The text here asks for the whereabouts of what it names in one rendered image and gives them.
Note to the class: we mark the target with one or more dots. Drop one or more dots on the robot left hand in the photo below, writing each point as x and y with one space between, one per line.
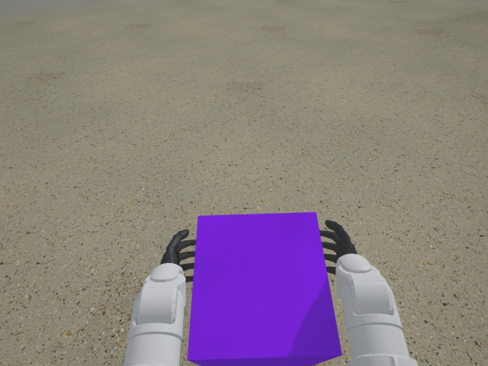
172 254

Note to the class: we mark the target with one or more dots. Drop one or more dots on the robot right hand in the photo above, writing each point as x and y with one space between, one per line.
342 245

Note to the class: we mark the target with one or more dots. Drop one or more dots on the right robot forearm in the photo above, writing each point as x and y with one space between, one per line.
371 317

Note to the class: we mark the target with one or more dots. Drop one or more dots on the carton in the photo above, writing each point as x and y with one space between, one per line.
261 294

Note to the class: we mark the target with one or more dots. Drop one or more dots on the left robot forearm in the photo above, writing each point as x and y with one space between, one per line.
156 325

